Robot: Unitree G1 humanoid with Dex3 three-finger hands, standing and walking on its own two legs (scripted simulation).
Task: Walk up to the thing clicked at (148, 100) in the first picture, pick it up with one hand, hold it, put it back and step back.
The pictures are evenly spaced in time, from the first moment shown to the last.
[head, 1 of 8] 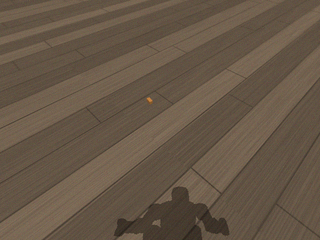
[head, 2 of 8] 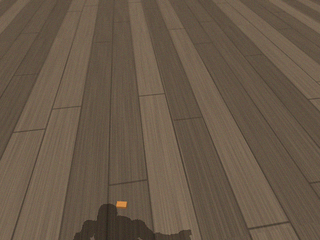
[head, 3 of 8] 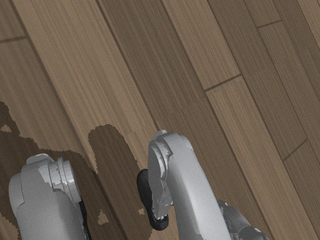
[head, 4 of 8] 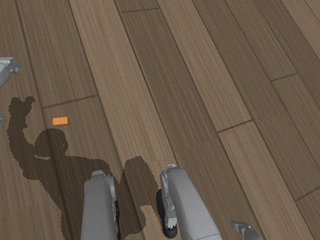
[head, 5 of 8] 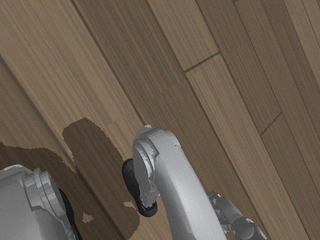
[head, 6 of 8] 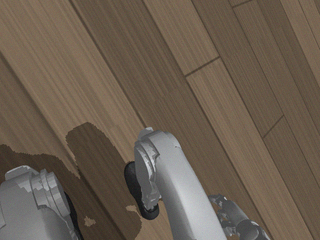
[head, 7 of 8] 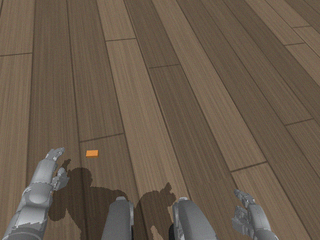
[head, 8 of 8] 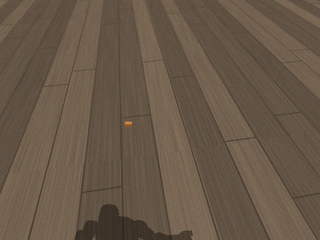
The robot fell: no
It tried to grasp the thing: yes
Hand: left
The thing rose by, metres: 0.05
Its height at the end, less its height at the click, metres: +0.00
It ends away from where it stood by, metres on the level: 0.05
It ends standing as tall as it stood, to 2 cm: yes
